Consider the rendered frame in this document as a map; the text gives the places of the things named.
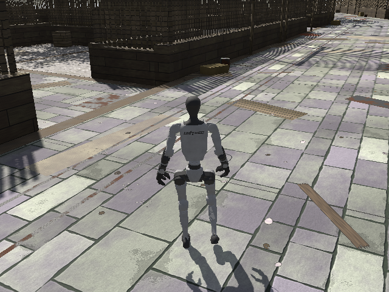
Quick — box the right robot foot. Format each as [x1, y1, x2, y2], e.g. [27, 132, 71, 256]
[210, 234, 219, 244]

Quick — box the robot head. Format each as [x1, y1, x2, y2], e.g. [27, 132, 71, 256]
[183, 96, 204, 125]

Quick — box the right robot forearm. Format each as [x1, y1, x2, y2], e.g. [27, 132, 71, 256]
[218, 146, 229, 168]

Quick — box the left robot forearm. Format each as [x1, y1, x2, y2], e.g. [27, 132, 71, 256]
[158, 147, 170, 174]

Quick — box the right robot upper arm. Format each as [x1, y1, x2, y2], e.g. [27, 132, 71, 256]
[206, 122, 223, 156]

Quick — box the left robot upper arm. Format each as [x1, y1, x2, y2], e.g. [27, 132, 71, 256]
[164, 123, 181, 157]

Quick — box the robot left hand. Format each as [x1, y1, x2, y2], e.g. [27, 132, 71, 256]
[156, 171, 170, 186]

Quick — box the robot right hand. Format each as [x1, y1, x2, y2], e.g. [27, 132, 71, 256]
[216, 165, 230, 178]

